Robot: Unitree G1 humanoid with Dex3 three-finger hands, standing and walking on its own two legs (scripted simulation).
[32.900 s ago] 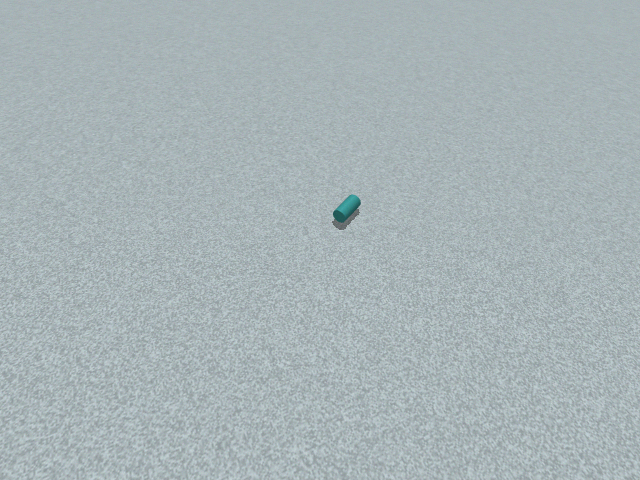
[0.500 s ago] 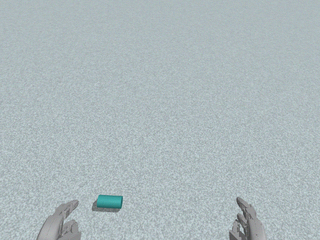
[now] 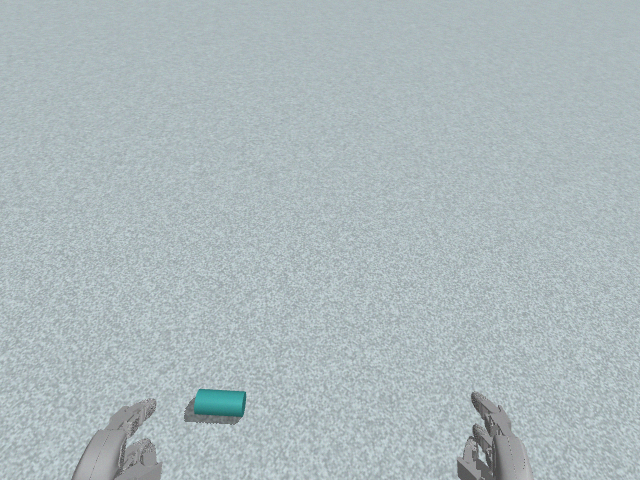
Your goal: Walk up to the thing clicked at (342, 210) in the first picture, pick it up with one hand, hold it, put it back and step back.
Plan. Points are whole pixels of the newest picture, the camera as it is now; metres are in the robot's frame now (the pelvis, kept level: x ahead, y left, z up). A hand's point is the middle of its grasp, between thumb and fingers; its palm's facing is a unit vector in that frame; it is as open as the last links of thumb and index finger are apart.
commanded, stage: stand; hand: left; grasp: from above
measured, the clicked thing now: (220, 402) +0.45 +0.24 -0.68
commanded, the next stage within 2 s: none
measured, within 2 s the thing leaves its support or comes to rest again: neither
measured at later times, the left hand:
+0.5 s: hand out of the picture +0.04 +0.24 -0.11, palm faces +0.04 -0.95 -0.32, open 7.4 cm
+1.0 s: hand out of the picture +0.03 +0.24 -0.09, palm faces +0.04 -0.94 -0.34, open 7.4 cm
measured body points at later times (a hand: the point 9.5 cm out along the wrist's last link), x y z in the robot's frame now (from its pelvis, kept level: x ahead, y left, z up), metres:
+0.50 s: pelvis -0.01 +0.01 +0.06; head +0.00 +0.01 +0.51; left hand +0.04 +0.29 -0.08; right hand +0.07 -0.27 -0.08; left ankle +0.00 +0.12 -0.68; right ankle +0.00 -0.13 -0.68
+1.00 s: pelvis -0.01 +0.00 +0.07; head -0.02 -0.01 +0.52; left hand +0.03 +0.29 -0.07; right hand +0.05 -0.29 -0.08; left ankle +0.00 +0.12 -0.68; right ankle +0.00 -0.13 -0.68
